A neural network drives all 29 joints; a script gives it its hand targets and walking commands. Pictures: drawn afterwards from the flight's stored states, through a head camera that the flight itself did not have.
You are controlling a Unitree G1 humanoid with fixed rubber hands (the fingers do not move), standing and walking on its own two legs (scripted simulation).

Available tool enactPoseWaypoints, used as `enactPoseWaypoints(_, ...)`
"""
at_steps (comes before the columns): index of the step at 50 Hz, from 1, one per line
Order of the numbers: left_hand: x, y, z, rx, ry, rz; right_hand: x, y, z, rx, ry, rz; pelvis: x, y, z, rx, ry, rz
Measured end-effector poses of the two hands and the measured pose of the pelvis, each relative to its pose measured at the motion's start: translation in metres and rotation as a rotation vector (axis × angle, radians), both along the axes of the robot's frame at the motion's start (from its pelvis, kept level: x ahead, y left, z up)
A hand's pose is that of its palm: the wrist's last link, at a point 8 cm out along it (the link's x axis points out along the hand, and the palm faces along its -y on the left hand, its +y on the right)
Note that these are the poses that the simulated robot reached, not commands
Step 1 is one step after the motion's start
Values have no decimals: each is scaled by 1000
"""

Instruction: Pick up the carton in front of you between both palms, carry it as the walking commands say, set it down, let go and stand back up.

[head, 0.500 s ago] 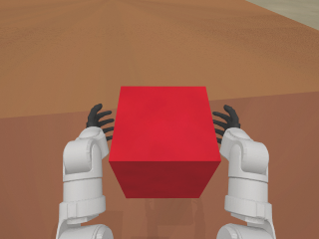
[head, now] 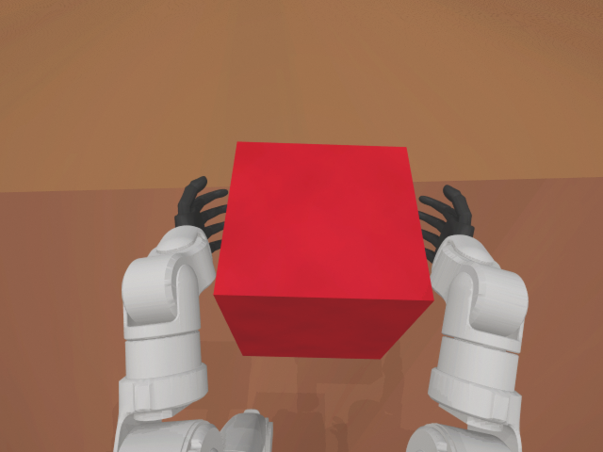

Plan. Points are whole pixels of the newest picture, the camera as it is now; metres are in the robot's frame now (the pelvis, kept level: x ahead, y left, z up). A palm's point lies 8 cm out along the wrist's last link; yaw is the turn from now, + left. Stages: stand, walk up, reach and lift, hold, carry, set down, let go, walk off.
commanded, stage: carry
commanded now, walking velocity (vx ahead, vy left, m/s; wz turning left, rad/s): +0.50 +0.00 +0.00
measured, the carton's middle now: (316, 262) +0.36 +0.03 +0.05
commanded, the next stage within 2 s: none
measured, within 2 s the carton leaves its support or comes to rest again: neither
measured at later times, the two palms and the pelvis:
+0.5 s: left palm (257, 61) +0.66 +0.15 +0.18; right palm (453, 75) +0.63 -0.16 +0.19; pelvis +0.30 +0.01 +0.03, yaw -2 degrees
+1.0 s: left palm out of the picture +0.94 +0.12 +0.20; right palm out of the picture +0.95 -0.19 +0.20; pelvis +0.60 -0.02 +0.05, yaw -2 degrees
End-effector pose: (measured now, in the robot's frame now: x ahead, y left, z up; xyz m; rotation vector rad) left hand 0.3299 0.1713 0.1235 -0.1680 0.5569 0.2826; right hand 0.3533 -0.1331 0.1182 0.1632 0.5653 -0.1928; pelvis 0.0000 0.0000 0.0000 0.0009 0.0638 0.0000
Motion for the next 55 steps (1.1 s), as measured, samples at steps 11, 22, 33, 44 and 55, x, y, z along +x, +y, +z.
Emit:
enactPoseWaypoints(11,169,-9,14,25,-61,-120,132,-11,21,-39,-58,-97,149,30,-6,34,-5,-43)
enactPoseWaypoints(22,292,-23,38,-11,-44,-120,235,-24,52,-30,-44,-124,263,24,33,2,3,-39)
enactPoseWaypoints(33,417,-35,60,33,-42,-46,401,-40,57,-67,-39,-20,410,-24,25,-18,-5,-8)
enactPoseWaypoints(44,528,-49,64,-1,-17,-36,517,-52,61,2,-12,-43,519,-33,53,3,11,-20)
enactPoseWaypoints(55,689,-45,65,26,-45,-122,648,-49,76,-45,-41,-106,668,-5,47,25,3,-47)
